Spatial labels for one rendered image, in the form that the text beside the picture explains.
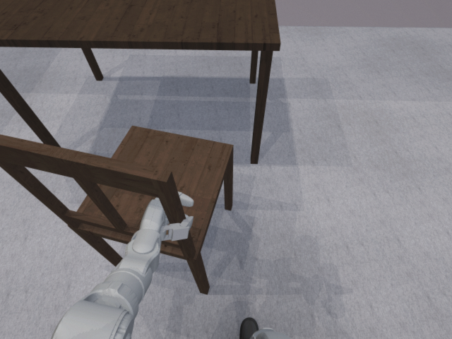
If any left robot forearm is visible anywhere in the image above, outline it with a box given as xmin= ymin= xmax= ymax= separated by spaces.
xmin=51 ymin=229 xmax=162 ymax=339

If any robot left upper arm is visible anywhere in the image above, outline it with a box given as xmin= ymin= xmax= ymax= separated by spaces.
xmin=55 ymin=300 xmax=134 ymax=339

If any table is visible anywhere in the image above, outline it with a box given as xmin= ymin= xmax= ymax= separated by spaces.
xmin=0 ymin=0 xmax=281 ymax=164

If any chair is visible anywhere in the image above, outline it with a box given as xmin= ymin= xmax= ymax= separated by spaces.
xmin=0 ymin=126 xmax=233 ymax=295

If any right robot foot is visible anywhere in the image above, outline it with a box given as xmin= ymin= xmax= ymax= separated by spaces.
xmin=239 ymin=317 xmax=258 ymax=339

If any left robot hand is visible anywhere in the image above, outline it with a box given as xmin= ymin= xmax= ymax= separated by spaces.
xmin=139 ymin=192 xmax=194 ymax=241

